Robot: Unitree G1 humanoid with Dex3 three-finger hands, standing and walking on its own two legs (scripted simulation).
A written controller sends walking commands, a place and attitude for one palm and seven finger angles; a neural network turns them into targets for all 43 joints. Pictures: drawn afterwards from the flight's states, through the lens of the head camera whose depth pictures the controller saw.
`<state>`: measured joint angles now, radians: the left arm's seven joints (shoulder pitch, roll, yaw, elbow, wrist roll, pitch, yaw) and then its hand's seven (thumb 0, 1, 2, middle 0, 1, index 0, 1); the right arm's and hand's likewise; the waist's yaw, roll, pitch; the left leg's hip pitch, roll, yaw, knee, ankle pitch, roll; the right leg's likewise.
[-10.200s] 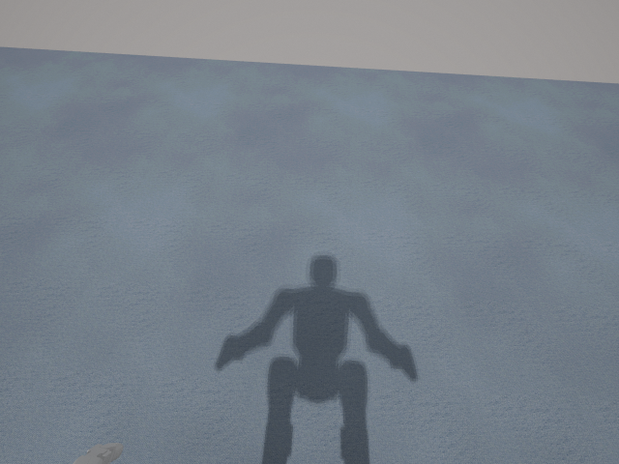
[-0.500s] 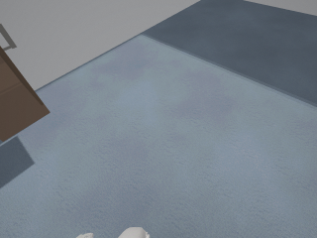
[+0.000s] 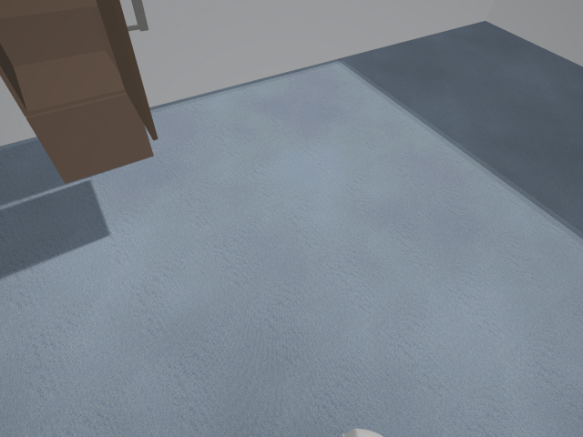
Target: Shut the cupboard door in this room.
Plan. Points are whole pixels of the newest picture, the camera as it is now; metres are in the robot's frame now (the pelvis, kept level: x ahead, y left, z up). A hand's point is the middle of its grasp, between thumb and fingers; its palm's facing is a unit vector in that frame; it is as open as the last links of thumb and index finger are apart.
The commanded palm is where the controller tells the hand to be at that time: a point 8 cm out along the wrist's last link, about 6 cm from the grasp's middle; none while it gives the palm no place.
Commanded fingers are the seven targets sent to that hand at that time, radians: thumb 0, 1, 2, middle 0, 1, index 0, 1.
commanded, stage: turn or walk to find it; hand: left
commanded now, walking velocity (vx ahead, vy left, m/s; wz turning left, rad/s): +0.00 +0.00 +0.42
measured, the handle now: (130, 8) +1.14 +0.56 +0.05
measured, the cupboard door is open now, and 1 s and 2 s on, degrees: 89 89 89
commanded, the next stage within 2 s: stand and wait in 0.72 s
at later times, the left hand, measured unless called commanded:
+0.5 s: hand out of the picture +0.01 +0.14 -0.15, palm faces +0.23 -0.94 -0.27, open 7.4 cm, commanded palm none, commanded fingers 0.00 0.90 0.90 -0.20 -0.30 -0.20 -0.30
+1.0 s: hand out of the picture -0.15 +0.18 -0.18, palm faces +0.44 -0.87 -0.24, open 7.4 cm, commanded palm none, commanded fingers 0.00 0.90 0.90 -0.20 -0.30 -0.20 -0.30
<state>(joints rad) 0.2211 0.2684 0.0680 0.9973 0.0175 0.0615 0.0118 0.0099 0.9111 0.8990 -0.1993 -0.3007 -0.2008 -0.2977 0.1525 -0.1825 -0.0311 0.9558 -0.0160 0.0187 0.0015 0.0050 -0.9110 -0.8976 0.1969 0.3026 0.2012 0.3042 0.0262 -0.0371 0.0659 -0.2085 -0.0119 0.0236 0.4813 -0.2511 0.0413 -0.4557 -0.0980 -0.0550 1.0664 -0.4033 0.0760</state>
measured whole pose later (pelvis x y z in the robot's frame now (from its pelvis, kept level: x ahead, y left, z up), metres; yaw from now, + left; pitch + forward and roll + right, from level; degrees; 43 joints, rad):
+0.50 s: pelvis -0.03 -0.06 +0.00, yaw +13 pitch -2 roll +2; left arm 0.19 0.15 0.03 0.93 0.02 0.01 0.02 0.01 0.91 0.90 -0.20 -0.30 -0.21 -0.30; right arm 0.27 -0.25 -0.09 1.00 -0.03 0.08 0.02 0.01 -0.91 -0.90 0.19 0.30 0.20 0.30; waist -0.03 0.05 0.07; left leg -0.48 0.01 -0.04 1.16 -0.36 -0.06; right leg -0.22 -0.07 -0.16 0.50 -0.26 -0.04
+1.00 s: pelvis -0.08 -0.01 +0.00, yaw +22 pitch -2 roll +0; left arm 0.25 0.25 0.04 1.05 0.02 0.05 0.02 0.01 0.91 0.90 -0.20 -0.30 -0.20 -0.30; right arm 0.13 -0.16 -0.02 0.99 -0.01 0.00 -0.01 0.00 -0.91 -0.90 0.20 0.30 0.20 0.30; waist 0.04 -0.04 0.05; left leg -0.16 -0.01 0.06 0.44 -0.24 0.04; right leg -0.40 -0.09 -0.04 0.97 -0.40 0.07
